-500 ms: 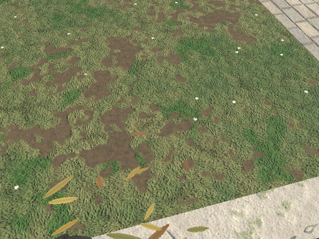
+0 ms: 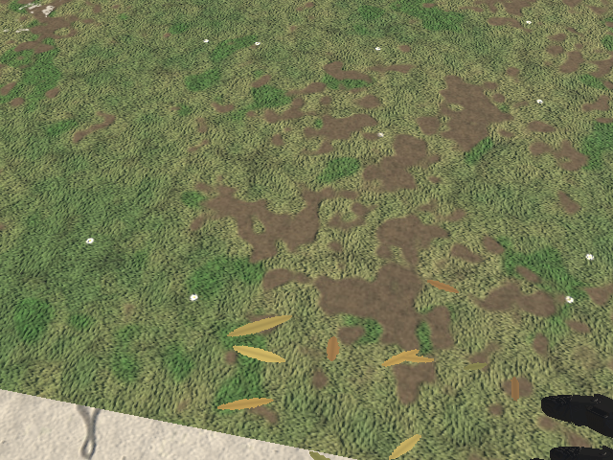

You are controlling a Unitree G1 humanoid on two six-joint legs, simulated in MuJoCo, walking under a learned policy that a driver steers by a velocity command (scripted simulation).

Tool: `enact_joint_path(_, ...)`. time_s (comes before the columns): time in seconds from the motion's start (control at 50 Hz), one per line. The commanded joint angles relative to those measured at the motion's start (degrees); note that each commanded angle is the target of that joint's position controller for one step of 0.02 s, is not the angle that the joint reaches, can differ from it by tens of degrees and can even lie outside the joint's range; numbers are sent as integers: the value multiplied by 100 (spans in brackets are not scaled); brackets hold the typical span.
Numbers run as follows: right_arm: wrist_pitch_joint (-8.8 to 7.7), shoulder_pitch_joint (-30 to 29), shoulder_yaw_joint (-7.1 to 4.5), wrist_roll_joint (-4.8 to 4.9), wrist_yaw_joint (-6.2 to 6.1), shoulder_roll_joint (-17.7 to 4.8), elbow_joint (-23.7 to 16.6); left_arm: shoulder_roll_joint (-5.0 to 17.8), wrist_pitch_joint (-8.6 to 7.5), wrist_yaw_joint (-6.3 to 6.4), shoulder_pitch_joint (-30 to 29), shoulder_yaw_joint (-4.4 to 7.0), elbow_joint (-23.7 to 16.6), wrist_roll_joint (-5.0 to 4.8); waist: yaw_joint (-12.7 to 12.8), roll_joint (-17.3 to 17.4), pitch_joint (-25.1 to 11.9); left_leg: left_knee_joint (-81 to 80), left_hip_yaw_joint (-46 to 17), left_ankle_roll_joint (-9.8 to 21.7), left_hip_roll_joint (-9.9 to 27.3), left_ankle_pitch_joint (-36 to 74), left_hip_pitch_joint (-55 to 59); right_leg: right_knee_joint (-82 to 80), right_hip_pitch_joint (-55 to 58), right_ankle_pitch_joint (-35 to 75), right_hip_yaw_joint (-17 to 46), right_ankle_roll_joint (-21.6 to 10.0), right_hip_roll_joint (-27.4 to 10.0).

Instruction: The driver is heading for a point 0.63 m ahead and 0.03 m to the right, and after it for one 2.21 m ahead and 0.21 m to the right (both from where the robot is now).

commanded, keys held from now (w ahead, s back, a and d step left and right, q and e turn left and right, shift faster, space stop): q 0.24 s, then w+q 0.02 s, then w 0.04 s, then w+e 0.70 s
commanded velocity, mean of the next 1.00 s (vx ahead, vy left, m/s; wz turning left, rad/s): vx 0.28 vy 0.00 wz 0.00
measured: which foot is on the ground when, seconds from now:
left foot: up 0.00-0.06, down 0.08-0.54, up 0.56-0.98, down 1.00-1.00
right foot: down 0.00-0.06, up 0.08-0.52, down 0.54-1.00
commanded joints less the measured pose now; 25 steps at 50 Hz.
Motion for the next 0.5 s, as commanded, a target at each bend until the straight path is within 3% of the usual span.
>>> enact_joint_path(0.02,-31,372,-91,33,-56,-363,-401,988,34,-65,-225,359,-411,30,-235,-1226,-1088,-1299,474,233,-134,-357,1207,-335,444,1762,770,-858,-1272)
enact_joint_path(0.04,-65,686,-86,35,-70,-328,-291,1050,79,-108,-264,391,-366,-29,-420,-1101,-1151,-2069,626,385,-242,22,1797,-9,178,1285,635,-657,-1184)
enact_joint_path(0.06,-128,1112,-143,29,-73,-457,-137,1032,147,-163,3,411,-266,-16,-559,-571,-1143,-2780,323,587,-267,29,2601,651,-495,214,411,-241,-946)
enact_joint_path(0.08,-270,1331,-195,63,-70,-847,-244,605,260,-295,192,307,-405,77,-539,1335,-938,-3483,-1963,919,1298,937,3228,2472,-2059,-2406,25,324,-438)
enact_joint_path(0.1,-261,1591,-388,70,-129,-1560,-363,634,322,-307,-522,275,-876,136,-902,1607,-936,-3888,-3583,1938,2027,1971,2459,3139,-2830,-2709,938,602,247)
enact_joint_path(0.12,-251,1250,-371,13,-174,-1379,-433,657,326,-293,-858,275,-920,56,-796,1223,-563,-4270,-3496,2155,1983,1464,1946,3584,-2711,-2233,1322,654,150)
enact_joint_path(0.14,-260,750,-252,91,-200,-1058,-451,765,306,-252,-818,313,-783,-78,-496,1067,-89,-4292,-2754,1959,1590,969,1359,3526,-2479,-1531,1350,655,100)
enact_joint_path(0.16,-311,369,-187,113,-200,-848,-494,803,291,-209,-649,347,-610,-117,-245,874,66,-4169,-2259,1680,1115,1020,1118,3452,-2165,-1004,1312,664,111)
enact_joint_path(0.18,-415,222,-182,181,-172,-765,-450,878,310,-128,-411,436,-383,-82,-177,920,-48,-3942,-1975,1546,872,1748,1198,3655,-1981,-728,1236,671,180)
enact_joint_path(0.22,-555,426,-111,147,-151,-529,-363,842,359,-85,-307,450,-224,-36,-222,552,-496,-3603,-1723,1480,759,3063,1500,3753,-1741,-542,1219,644,277)
enact_joint_path(0.24,-593,612,-120,121,-156,-524,-300,761,365,-92,-355,427,-208,-57,-281,397,-642,-3481,-1759,1473,771,3401,1717,3674,-1751,-542,1233,623,311)
enact_joint_path(0.26,-596,874,-138,95,-172,-560,-223,695,369,-111,-451,398,-222,-62,-387,329,-820,-3557,-1913,1507,770,2859,1962,3493,-1798,-563,1226,619,327)
enact_joint_path(0.28,-608,1094,-164,81,-187,-584,-136,580,359,-146,-518,371,-208,-101,-494,473,-822,-3728,-1978,1554,705,1778,2150,3214,-1871,-568,1175,606,332)
enact_joint_path(0.32,-604,1373,-177,9,-180,-563,-25,560,356,-211,-617,343,-127,-119,-656,683,-659,-4189,-2321,1615,719,15,2349,2567,-1911,-821,1108,585,384)
enact_joint_path(0.38,-659,1537,-105,-12,-102,-378,191,458,332,-299,-617,309,41,-203,-711,818,-435,-4528,-2339,1644,828,-594,2174,1579,-1253,-1140,964,433,384)
enact_joint_path(0.4,-687,1561,-109,-17,-63,-413,254,498,304,-315,-613,326,82,-231,-726,790,-344,-4587,-2316,1671,855,-769,1987,1376,-945,-1178,890,340,416)
enact_joint_path(0.46,-773,1479,-108,-13,-22,-523,400,546,226,-347,-382,362,233,-266,-597,731,-134,-4640,-2219,1648,950,-1374,1331,695,58,-1378,753,14,546)
enact_joint_path(0.5,-801,1321,-95,20,-78,-517,477,352,158,-312,217,335,492,-260,-227,426,-9,-4386,-1962,1494,812,-1574,743,-449,1157,-903,682,-181,607)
